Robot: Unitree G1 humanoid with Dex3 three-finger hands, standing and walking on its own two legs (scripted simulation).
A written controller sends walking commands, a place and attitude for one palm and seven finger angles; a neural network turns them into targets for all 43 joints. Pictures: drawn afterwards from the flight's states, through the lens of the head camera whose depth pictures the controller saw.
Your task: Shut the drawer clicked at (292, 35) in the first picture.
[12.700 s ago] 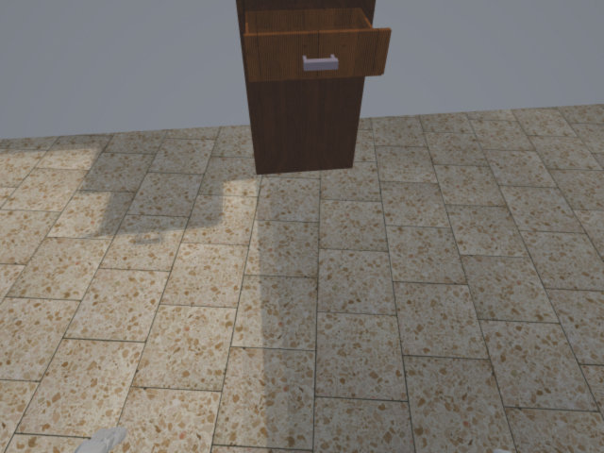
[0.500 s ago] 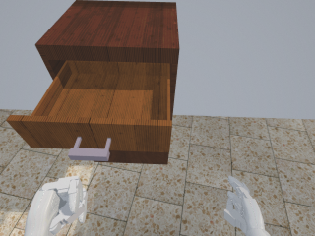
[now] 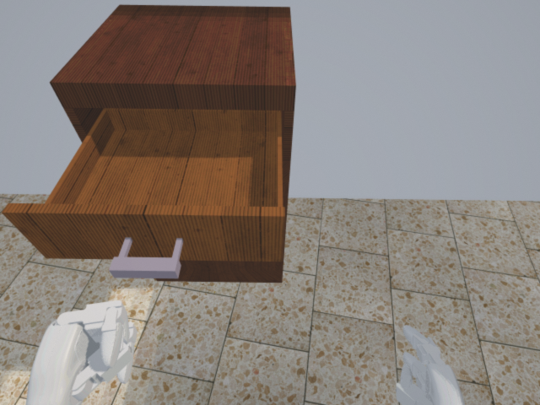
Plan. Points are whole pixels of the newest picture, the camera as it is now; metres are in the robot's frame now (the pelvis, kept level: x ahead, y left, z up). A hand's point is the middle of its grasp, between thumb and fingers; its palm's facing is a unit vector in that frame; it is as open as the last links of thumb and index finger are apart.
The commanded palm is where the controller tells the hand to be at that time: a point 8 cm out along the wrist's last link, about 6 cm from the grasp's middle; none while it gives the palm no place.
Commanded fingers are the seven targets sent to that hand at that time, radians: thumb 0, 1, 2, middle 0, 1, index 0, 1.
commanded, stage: raise the hand and make a fist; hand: left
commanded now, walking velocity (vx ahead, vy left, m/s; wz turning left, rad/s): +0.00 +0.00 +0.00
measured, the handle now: (149, 255) +0.35 +0.24 +0.00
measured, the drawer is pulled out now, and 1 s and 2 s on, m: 0.29 0.29 0.29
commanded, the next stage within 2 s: bring the fist close to the handle in 0.04 s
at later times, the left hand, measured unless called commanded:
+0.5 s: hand (152, 337) +0.19 +0.17 +0.06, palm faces +0.06 -1.00 -0.06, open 3.3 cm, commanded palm +0.16 +0.23 +0.06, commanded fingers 0.00 0.90 0.90 -1.40 -1.60 -1.40 -1.60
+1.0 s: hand (162, 322) +0.23 +0.18 +0.01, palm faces +0.04 -1.00 -0.05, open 3.3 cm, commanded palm +0.21 +0.24 +0.01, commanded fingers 0.00 0.90 0.90 -1.40 -1.60 -1.40 -1.60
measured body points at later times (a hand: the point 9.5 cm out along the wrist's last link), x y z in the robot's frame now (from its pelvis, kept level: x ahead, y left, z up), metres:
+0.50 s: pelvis +0.00 -0.01 -0.01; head +0.05 -0.02 +0.44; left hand +0.19 +0.22 +0.07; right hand +0.19 -0.24 -0.08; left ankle -0.01 +0.10 -0.69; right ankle +0.00 -0.12 -0.69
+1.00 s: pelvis -0.01 -0.01 -0.04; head +0.07 -0.01 +0.41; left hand +0.22 +0.23 +0.01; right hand +0.17 -0.25 -0.12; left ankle -0.01 +0.10 -0.69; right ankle +0.00 -0.12 -0.69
